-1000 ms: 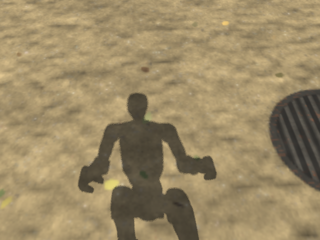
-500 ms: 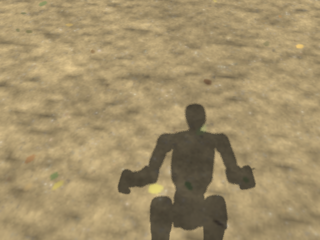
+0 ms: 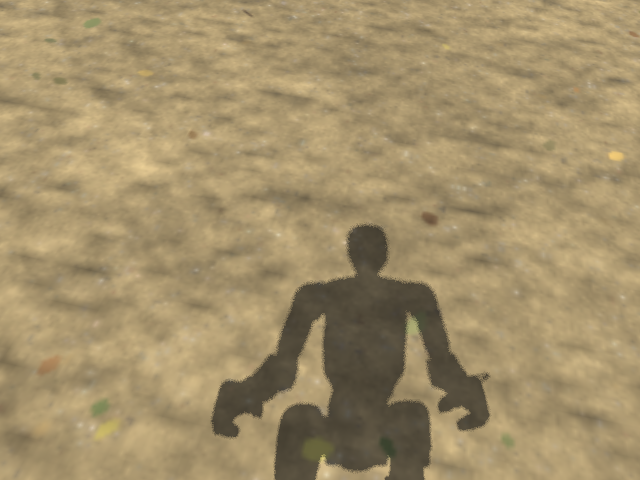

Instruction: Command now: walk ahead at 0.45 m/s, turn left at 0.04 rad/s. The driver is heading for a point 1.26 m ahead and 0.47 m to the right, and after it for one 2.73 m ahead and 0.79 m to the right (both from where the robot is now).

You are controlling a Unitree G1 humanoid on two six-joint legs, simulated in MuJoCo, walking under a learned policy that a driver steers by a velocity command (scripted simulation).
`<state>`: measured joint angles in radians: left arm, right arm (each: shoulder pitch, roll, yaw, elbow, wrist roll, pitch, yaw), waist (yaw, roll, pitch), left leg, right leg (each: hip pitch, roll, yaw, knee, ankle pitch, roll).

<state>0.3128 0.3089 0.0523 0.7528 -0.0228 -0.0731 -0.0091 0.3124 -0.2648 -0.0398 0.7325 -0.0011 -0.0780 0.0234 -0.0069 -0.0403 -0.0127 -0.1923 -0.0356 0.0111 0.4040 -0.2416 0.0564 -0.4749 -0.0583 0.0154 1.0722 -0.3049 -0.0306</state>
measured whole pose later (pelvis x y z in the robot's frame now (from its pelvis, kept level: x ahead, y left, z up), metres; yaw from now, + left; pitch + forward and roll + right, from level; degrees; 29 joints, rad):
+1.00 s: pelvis +0.30 -0.02 -0.02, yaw -6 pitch +0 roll +1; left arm 0.17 0.30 0.07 0.82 -0.01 0.02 -0.01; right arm 0.20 -0.28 -0.07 0.77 0.00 0.02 -0.08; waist 0.00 0.02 0.05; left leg -0.29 0.07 0.08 0.66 -0.37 -0.03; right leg -0.37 0.03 0.00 0.67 -0.31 -0.04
